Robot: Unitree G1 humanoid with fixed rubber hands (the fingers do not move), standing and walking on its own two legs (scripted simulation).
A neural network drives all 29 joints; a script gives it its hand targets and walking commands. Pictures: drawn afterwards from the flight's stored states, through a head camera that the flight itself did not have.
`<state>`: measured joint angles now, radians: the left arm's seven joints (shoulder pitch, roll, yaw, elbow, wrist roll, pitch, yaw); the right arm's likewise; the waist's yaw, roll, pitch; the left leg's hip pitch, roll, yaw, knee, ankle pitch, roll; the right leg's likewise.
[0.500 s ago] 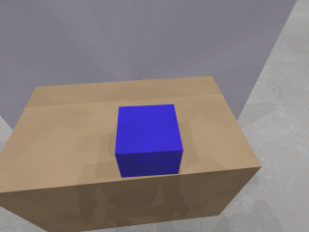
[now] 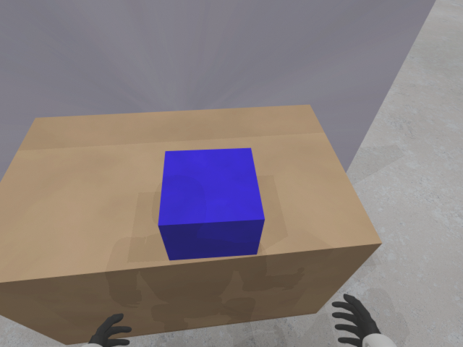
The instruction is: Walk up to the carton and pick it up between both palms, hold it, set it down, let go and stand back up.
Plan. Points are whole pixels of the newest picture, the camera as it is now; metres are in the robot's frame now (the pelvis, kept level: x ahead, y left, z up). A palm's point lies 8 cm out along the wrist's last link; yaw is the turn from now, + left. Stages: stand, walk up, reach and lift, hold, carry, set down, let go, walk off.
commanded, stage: reach and lift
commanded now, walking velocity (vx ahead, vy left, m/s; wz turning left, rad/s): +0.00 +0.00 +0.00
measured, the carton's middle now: (211, 202) +0.45 +0.04 -0.06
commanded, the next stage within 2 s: none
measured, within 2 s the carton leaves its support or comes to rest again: neither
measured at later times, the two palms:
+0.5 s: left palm out of the picture +0.15 +0.25 -0.07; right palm out of the picture +0.15 -0.20 -0.07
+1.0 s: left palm (81, 323) +0.19 +0.25 -0.04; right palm (334, 318) +0.19 -0.17 -0.04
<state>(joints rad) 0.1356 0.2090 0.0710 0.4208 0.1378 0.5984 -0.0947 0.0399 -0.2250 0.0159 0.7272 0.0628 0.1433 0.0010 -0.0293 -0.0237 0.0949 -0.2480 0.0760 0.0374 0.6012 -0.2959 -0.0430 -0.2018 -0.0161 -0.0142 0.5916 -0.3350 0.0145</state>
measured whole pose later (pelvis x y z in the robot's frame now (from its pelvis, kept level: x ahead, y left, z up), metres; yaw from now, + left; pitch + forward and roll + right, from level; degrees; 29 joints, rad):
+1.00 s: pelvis -0.01 +0.02 +0.01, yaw -1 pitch -5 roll +0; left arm 0.08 0.22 0.02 0.60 -0.09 -0.03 -0.01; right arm 0.13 -0.07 -0.01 0.63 0.03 -0.22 -0.06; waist 0.04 -0.01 0.07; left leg -0.12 0.04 0.07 0.41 -0.20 -0.02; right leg -0.09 -0.04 0.01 0.41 -0.23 0.04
